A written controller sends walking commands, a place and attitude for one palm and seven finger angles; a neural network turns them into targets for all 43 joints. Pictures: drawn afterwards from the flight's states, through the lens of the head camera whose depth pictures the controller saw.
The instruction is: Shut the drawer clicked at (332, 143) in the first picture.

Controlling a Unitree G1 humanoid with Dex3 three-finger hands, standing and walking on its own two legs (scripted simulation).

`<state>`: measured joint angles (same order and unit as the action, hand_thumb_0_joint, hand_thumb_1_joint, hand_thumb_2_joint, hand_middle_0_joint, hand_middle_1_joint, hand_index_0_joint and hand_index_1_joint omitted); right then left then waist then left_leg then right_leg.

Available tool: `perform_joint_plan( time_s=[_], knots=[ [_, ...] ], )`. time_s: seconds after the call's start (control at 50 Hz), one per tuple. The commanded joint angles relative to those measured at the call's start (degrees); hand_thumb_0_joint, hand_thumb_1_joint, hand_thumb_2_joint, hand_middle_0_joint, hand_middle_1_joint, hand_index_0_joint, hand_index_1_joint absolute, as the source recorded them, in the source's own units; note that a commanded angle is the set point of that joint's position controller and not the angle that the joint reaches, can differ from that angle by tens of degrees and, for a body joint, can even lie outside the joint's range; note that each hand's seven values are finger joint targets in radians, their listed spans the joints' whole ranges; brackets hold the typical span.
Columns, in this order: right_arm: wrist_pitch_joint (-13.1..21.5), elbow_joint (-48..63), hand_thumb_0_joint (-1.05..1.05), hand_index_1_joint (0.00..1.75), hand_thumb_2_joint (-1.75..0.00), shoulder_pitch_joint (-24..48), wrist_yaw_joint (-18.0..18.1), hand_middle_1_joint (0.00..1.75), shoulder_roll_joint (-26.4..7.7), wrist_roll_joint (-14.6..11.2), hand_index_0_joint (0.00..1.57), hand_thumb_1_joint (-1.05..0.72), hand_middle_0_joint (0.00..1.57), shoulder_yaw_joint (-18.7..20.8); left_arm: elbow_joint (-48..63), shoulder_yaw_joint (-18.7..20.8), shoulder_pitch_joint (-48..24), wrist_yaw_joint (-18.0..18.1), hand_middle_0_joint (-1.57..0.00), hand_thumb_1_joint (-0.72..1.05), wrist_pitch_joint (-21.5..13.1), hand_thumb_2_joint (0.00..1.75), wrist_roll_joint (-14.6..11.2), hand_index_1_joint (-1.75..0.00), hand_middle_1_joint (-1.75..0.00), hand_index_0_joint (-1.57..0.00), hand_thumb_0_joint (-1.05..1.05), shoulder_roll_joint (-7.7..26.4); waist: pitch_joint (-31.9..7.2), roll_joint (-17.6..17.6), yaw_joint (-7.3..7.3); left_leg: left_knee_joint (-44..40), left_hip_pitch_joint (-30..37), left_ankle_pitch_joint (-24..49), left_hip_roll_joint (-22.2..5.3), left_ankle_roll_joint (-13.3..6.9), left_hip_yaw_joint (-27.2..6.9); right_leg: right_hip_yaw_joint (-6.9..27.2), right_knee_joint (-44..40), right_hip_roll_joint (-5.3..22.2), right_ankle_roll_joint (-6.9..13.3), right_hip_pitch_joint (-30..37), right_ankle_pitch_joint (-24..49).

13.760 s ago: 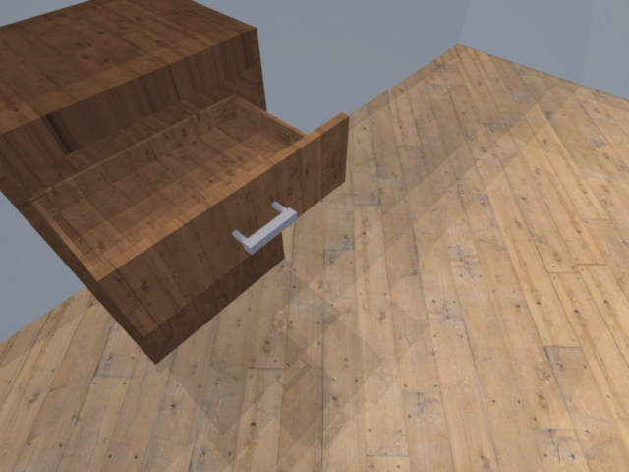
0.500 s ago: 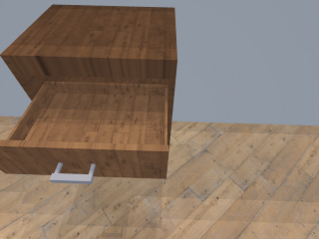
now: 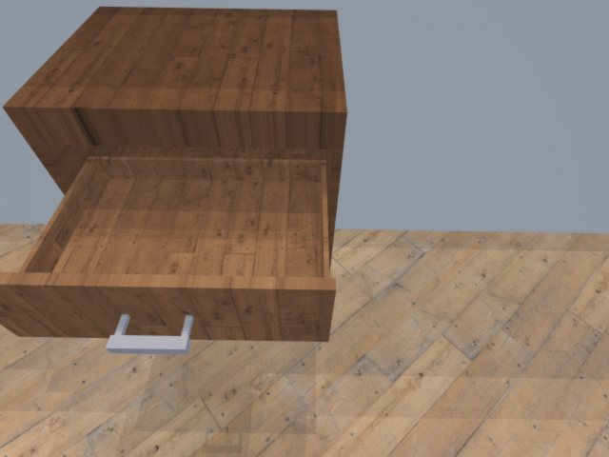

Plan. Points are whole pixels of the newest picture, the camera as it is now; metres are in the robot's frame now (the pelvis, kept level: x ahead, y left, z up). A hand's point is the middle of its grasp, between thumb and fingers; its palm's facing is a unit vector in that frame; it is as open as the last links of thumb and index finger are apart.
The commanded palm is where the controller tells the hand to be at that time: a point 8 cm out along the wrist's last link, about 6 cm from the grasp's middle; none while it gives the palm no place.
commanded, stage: come to a stop and stand still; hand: left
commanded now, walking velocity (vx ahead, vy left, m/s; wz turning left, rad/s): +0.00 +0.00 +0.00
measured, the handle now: (153, 332) +0.29 +0.25 -0.06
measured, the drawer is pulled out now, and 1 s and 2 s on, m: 0.30 0.30 0.30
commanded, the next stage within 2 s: look again from close up in 0.76 s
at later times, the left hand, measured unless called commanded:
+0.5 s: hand out of the picture +0.04 +0.17 -0.17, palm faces -0.03 -0.97 -0.23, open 7.4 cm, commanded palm none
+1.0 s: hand out of the picture +0.00 +0.14 -0.17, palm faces -0.01 -0.98 -0.19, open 7.4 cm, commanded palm none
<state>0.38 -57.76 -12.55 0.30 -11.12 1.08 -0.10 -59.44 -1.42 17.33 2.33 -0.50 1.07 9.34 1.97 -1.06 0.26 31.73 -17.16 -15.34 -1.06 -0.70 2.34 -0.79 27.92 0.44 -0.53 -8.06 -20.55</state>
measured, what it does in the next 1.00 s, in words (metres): stands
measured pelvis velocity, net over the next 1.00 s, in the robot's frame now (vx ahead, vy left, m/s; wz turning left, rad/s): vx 0.01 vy -0.03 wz -0.02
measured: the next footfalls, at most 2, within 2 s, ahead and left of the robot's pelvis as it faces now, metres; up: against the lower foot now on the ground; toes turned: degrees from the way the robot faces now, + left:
none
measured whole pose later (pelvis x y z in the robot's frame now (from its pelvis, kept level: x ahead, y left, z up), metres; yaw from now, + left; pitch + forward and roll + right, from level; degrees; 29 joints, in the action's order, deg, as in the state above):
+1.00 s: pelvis +0.01 -0.03 +0.01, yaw -1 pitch +0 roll +1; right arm 0.9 -64.0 -13.8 1.3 -9.2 0.5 -0.9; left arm -61.1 -1.5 18.1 1.9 -0.5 0.6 9.6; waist 2.0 1.6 -0.3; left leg 25.7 -11.9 -13.2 -2.5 1.8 2.9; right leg -0.1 25.4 -1.1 1.9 -4.9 -20.1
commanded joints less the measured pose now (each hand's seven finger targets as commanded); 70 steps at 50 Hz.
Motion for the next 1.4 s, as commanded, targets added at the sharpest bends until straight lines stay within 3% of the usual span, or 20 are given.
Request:
perform_joint_plan(
  time_s=[0.0, 0.06, 0.1, 0.14, 0.18, 0.38, 0.58, 0.66, 0.72, 0.96, 1.1, 1.38],
  knots=[
    [0.6, 4.2, 0.00, 0.30, -0.90, -2.9, 0.4, 0.30, -5.8, -0.2, 0.20, -0.90, 0.20, 1.3, 3.3, 1.6, 1.6, 0.6, -0.20, 0.90, -1.4, 0.90, -0.2, -0.30, -0.30, -0.20, 0.00, 7.2, -0.6, 0.3, 0.64, -1.9, 3.0, 9.7, -4.4, -1.9, -5.6, 4.2, -2.5, 3.9, 3.4, -6.6, 7.4],
    [1.0, 3.6, 0.00, 0.30, -0.90, -3.9, 0.7, 0.30, -6.2, -0.3, 0.20, -0.90, 0.20, 1.2, 3.2, 1.6, 2.6, 0.7, -0.20, 0.90, -1.1, 0.90, -0.3, -0.30, -0.30, -0.20, 0.00, 6.8, -2.0, 1.1, 0.02, -1.7, 4.7, 16.8, -5.0, -2.5, -5.9, 4.0, -0.6, 3.5, 3.1, -5.0, 11.3],
    [0.9, 3.4, 0.00, 0.30, -0.90, -3.7, 0.8, 0.30, -5.8, -0.5, 0.20, -0.90, 0.20, 1.1, 3.2, 1.6, 2.7, 0.7, -0.20, 0.90, -1.0, 0.90, -0.4, -0.30, -0.30, -0.20, 0.00, 6.8, -0.8, 2.8, 0.08, -2.1, 4.4, 15.5, -4.6, -2.2, -5.3, 4.4, -1.5, 4.0, 3.0, -4.9, 12.7],
    [1.2, 2.7, 0.00, 0.30, -0.90, -4.2, 1.0, 0.30, -5.7, -0.4, 0.20, -0.90, 0.20, 1.0, 3.5, 1.6, 2.8, 0.6, -0.20, 0.90, -0.9, 0.90, -0.4, -0.30, -0.30, -0.20, 0.00, 7.1, -1.7, 2.0, -0.32, -2.2, 5.4, 19.1, -4.6, -2.4, -5.1, 4.4, -0.4, 4.1, 3.0, -3.9, 16.1],
    [1.1, 2.1, 0.00, 0.30, -0.90, -3.9, 1.0, 0.30, -5.4, -0.4, 0.20, -0.90, 0.20, 1.0, 3.5, 1.5, 2.8, 0.7, -0.20, 0.90, -0.8, 0.90, -0.5, -0.30, -0.30, -0.20, 0.00, 7.2, -0.8, 3.3, -0.20, -3.0, 5.6, 16.4, -4.4, -2.1, -4.8, 4.9, -1.3, 4.4, 3.0, -4.4, 15.7],
    [1.2, -0.1, 0.00, 0.30, -0.90, -3.9, 1.0, 0.30, -5.1, -0.5, 0.20, -0.90, 0.20, 0.6, 3.4, 1.5, 2.4, 0.3, -0.20, 0.90, -0.6, 0.90, -0.4, -0.30, -0.30, -0.20, 0.00, 7.9, 0.2, 1.7, -0.53, -5.9, 7.0, 14.5, -4.6, -1.7, -4.3, 5.5, -4.0, 4.9, 2.7, -4.4, 14.7],
    [1.1, -2.1, 0.00, 0.30, -0.90, -3.9, 1.2, 0.30, -4.6, -0.7, 0.20, -0.90, 0.20, 0.4, 2.4, 1.4, 3.0, 0.3, -0.20, 0.90, -1.0, 0.90, -0.5, -0.30, -0.30, -0.20, 0.00, 8.0, -0.2, 3.0, -0.48, -6.3, 8.8, 16.0, -5.0, -0.9, -3.2, 5.8, -5.6, 5.5, 2.5, -3.0, 21.7],
    [1.0, -2.8, 0.00, 0.30, -0.90, -3.7, 1.1, 0.30, -4.4, -0.7, 0.20, -0.90, 0.20, 0.3, 1.8, 1.3, 3.3, 0.2, -0.20, 0.90, -0.9, 0.90, -0.4, -0.30, -0.30, -0.20, 0.00, 7.6, 1.0, 2.4, -0.46, -6.9, 8.8, 14.7, -5.0, -0.8, -3.1, 5.9, -6.5, 5.5, 2.4, -3.6, 20.2],
    [1.2, -3.4, 0.00, 0.30, -0.90, -4.1, 1.2, 0.30, -4.2, -0.8, 0.20, -0.90, 0.20, 0.3, 1.4, 1.2, 3.6, 0.1, -0.20, 0.90, -1.1, 0.90, -0.5, -0.30, -0.30, -0.20, 0.00, 7.7, -0.8, 1.6, -0.37, -7.1, 10.1, 16.5, -5.2, -0.9, -3.0, 5.8, -6.3, 5.4, 2.4, -2.7, 21.7],
    [1.2, -4.9, 0.00, 0.30, -0.90, -4.1, 1.4, 0.30, -3.8, -0.8, 0.20, -0.90, 0.20, 0.2, -0.1, 1.0, 4.5, 0.1, -0.20, 0.90, -1.0, 0.90, -0.5, -0.30, -0.30, -0.20, 0.00, 6.5, 1.3, 2.0, -0.58, -7.9, 9.8, 15.3, -5.5, -0.8, -3.4, 5.7, -7.7, 5.4, 2.5, -3.8, 18.8],
    [1.3, -5.4, 0.00, 0.30, -0.90, -4.7, 1.4, 0.30, -3.5, -0.9, 0.20, -0.90, 0.20, 0.1, -0.4, 1.1, 5.1, 0.2, -0.20, 0.90, -1.1, 0.90, -0.5, -0.30, -0.30, -0.20, 0.00, 6.1, 0.4, 2.8, -0.64, -7.7, 10.2, 17.0, -5.7, -0.8, -3.2, 5.5, -7.6, 5.6, 2.4, -2.8, 22.2],
    [1.2, -6.1, 0.00, 0.30, -0.90, -5.4, 1.4, 0.30, -2.9, -0.8, 0.20, -0.90, 0.20, 0.0, -0.7, 1.1, 5.2, 0.2, -0.20, 0.90, -1.0, 0.90, -0.5, -0.30, -0.30, -0.20, 0.00, 5.7, 1.7, 2.5, -0.78, -8.5, 9.4, 14.5, -5.6, -0.8, -3.5, 5.6, -8.5, 5.4, 2.6, -3.8, 18.1]
  ],
)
